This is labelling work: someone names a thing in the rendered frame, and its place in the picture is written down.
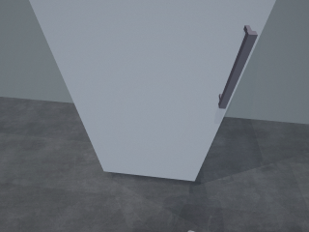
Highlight fridge door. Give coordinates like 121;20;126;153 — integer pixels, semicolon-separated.
29;0;276;182

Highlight handle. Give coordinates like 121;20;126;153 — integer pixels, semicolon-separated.
218;25;258;109

